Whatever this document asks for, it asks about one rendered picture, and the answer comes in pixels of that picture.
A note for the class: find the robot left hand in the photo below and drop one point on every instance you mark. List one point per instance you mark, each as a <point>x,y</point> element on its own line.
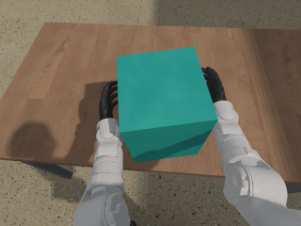
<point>106,106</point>

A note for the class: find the robot right hand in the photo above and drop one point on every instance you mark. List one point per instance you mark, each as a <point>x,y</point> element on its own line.
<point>214,85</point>

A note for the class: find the robot left upper arm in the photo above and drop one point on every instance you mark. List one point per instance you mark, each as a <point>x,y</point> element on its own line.
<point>109,209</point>

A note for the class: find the table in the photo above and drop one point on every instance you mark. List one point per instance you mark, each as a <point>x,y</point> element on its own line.
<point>50,110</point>

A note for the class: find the robot right upper arm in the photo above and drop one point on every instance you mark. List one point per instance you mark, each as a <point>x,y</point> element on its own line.
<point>260,196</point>

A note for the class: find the robot right forearm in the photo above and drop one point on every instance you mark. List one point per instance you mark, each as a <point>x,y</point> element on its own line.
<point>231,141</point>

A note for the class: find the carton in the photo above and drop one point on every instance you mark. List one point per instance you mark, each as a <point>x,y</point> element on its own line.
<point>165,107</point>

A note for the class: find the robot left forearm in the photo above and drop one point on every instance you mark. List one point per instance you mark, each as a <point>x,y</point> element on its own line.
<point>108,162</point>

